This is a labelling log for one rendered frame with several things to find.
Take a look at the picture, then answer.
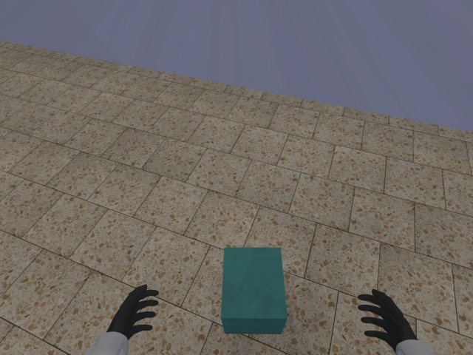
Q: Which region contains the carton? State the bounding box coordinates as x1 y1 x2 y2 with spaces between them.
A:
221 248 287 334

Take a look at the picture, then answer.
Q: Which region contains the robot right hand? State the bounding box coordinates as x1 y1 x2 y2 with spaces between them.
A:
358 289 418 352

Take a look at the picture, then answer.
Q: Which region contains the robot left hand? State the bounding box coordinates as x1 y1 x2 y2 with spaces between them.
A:
107 284 159 340

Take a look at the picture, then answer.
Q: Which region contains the robot left forearm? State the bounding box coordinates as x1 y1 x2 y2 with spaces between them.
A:
84 331 128 355

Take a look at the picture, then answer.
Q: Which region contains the robot right forearm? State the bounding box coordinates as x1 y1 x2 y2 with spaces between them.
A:
395 339 435 355

